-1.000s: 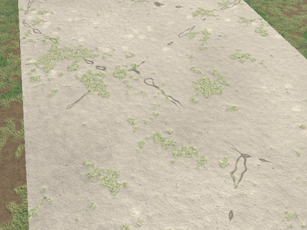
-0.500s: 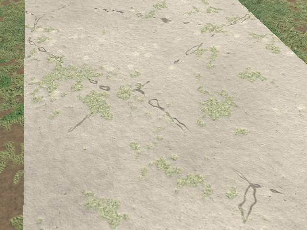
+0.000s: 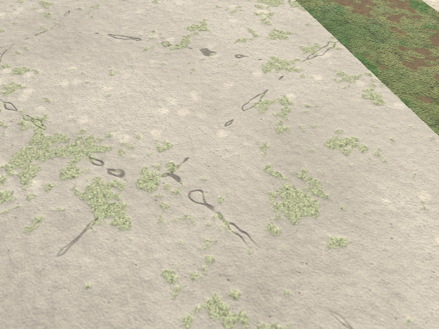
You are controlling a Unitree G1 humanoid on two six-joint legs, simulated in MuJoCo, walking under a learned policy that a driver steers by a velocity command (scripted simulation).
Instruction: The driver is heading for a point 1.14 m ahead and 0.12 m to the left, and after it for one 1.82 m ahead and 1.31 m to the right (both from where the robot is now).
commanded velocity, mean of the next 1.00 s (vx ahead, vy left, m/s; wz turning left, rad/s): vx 0.50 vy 0.00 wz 0.00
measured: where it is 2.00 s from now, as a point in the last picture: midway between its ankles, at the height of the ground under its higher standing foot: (224, 186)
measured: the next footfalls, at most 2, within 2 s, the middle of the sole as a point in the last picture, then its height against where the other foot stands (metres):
right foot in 0.30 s outside the picture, level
left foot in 0.86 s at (199, 288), level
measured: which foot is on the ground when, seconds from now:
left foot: down 0.00-0.32, up 0.34-0.84, down 0.86-1.00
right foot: up 0.00-0.28, down 0.30-0.88, up 0.90-1.00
